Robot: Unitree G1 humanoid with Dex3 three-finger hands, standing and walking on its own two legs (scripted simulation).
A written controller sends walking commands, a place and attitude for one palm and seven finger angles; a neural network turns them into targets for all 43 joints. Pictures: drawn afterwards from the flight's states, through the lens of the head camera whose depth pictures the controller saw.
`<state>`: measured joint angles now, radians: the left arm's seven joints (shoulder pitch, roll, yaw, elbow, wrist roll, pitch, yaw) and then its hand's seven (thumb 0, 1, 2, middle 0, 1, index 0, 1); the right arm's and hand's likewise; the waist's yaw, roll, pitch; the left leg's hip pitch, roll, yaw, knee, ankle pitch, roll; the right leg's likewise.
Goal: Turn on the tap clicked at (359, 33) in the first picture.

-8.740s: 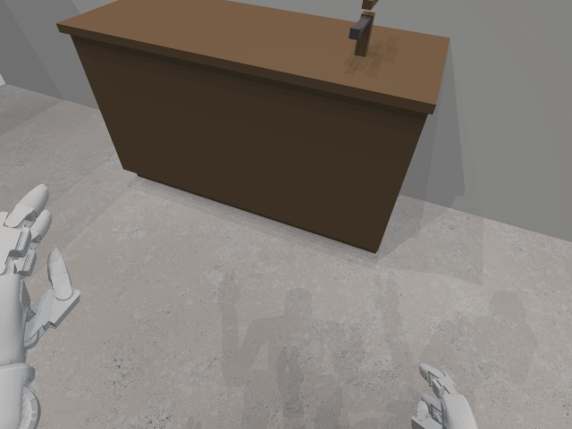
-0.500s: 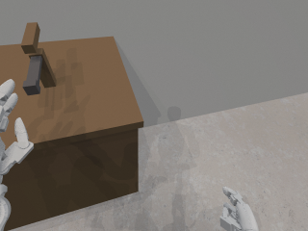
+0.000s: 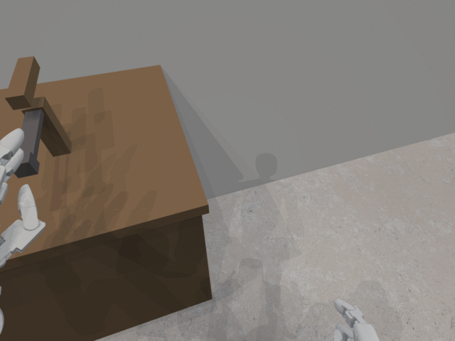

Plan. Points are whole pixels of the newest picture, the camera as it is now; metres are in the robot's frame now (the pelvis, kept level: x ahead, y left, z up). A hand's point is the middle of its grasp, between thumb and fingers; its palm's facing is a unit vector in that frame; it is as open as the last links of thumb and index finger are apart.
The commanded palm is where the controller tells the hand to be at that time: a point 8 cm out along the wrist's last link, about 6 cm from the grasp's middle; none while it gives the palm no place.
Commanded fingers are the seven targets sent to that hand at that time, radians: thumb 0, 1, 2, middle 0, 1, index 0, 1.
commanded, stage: come to a stop and stand still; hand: left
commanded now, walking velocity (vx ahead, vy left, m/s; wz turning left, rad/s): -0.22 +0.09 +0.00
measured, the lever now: (24, 164) +0.33 +0.34 +0.15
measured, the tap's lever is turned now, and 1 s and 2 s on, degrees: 0 0 0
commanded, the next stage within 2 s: look again from close up in 1.90 s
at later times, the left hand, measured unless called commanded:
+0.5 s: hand (28, 190) +0.26 +0.28 +0.19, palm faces +0.42 -0.84 -0.34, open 7.4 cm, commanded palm +0.20 +0.30 +0.20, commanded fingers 0.00 0.90 0.90 -0.20 -0.30 -0.20 -0.30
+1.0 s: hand (70, 184) +0.29 +0.25 +0.16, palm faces +0.23 -0.88 -0.41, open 7.4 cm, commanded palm +0.23 +0.30 +0.20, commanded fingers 0.00 0.90 0.90 -0.20 -0.30 -0.20 -0.30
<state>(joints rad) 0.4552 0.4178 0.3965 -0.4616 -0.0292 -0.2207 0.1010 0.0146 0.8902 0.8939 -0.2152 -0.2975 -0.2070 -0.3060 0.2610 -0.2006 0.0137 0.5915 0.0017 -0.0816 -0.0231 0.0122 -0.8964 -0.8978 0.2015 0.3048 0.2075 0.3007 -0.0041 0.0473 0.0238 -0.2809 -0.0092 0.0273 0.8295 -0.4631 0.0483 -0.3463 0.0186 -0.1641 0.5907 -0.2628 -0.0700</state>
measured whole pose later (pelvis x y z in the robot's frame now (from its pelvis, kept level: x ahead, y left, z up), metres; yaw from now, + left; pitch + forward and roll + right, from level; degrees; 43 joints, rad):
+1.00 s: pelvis +0.06 +0.03 +0.02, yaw -3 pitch +0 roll -1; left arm 0.49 0.36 0.32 -0.52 -0.03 -0.20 0.09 0.02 0.89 0.89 -0.21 -0.30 -0.21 -0.31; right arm 0.23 -0.24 0.00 0.59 0.00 -0.11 -0.04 0.01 -0.90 -0.90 0.20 0.30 0.20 0.30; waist -0.02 -0.02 0.08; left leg -0.29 0.05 0.06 0.50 -0.22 0.00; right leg -0.21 0.00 -0.04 0.45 -0.25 0.01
